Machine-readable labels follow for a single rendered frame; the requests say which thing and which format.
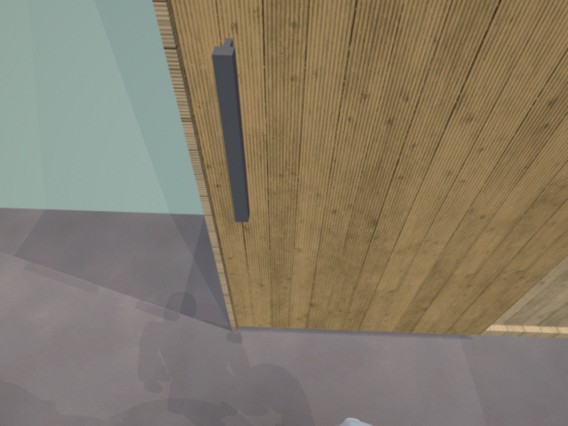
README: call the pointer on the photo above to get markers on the wardrobe door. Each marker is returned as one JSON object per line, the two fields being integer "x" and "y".
{"x": 546, "y": 304}
{"x": 406, "y": 160}

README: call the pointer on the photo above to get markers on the handle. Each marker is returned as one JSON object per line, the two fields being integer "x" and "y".
{"x": 225, "y": 70}

